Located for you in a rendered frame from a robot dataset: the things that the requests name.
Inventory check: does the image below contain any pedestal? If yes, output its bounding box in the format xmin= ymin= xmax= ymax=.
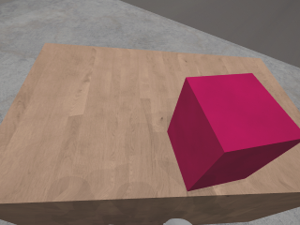
xmin=0 ymin=42 xmax=300 ymax=225

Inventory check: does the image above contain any carton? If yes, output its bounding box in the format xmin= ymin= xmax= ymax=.
xmin=167 ymin=73 xmax=300 ymax=191

